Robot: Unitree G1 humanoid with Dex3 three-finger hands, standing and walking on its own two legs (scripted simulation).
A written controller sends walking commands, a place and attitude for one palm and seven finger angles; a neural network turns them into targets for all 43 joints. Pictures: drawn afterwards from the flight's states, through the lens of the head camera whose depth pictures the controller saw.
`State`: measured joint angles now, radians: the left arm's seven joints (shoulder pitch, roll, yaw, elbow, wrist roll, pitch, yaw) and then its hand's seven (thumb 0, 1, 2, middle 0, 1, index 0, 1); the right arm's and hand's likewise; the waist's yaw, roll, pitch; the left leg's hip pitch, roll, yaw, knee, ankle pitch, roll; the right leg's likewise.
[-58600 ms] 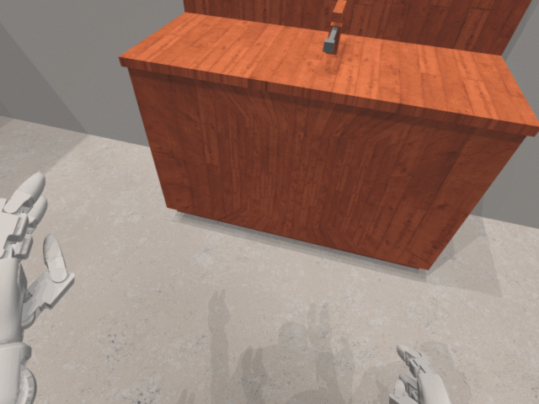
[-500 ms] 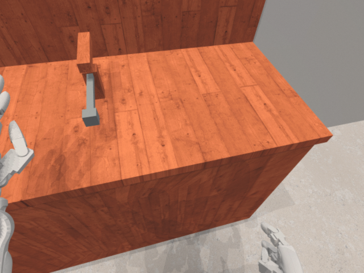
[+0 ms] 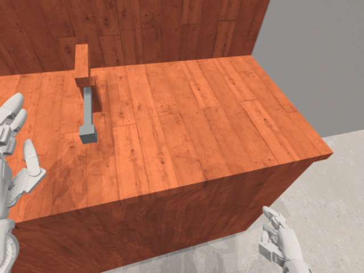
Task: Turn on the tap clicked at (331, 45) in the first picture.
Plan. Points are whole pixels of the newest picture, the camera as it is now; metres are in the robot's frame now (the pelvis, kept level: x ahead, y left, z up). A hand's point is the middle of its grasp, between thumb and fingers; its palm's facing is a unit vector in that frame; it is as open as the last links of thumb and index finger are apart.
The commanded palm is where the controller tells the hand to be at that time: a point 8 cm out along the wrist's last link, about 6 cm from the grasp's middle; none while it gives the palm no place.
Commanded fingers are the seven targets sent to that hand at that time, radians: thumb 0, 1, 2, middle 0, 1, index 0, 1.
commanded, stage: look again from close up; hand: left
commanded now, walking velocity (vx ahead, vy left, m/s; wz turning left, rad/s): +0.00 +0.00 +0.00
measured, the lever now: (88, 134) +0.34 +0.23 +0.12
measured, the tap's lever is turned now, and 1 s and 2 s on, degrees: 0 0 0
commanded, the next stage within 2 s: shuffle to correct the standing spot in 0.30 s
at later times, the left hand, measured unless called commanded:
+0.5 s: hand (33, 194) +0.19 +0.24 +0.16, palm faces +0.40 -0.85 -0.33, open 7.4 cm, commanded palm +0.13 +0.27 +0.18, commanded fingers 0.00 0.90 0.90 -0.20 -0.30 -0.20 -0.30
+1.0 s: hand (71, 192) +0.20 +0.19 +0.16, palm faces +0.37 -0.86 -0.35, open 7.4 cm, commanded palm +0.14 +0.24 +0.18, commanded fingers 0.00 0.90 0.90 -0.20 -0.30 -0.20 -0.30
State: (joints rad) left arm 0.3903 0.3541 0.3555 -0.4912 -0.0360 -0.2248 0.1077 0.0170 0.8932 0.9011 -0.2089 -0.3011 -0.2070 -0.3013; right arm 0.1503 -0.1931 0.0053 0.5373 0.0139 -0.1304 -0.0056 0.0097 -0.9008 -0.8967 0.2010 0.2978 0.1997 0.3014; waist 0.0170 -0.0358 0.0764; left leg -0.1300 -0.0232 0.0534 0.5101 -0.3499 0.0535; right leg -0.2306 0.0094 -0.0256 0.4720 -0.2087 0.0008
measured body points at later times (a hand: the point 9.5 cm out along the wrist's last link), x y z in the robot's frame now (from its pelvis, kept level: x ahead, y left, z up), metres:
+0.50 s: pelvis -0.03 -0.01 +0.00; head -0.02 +0.02 +0.45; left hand +0.16 +0.29 +0.18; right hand +0.14 -0.23 -0.07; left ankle -0.04 +0.07 -0.74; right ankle +0.03 -0.12 -0.74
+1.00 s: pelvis -0.02 -0.05 +0.00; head +0.01 -0.03 +0.45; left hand +0.17 +0.24 +0.18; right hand +0.16 -0.28 -0.07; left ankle -0.04 +0.07 -0.74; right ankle +0.03 -0.12 -0.74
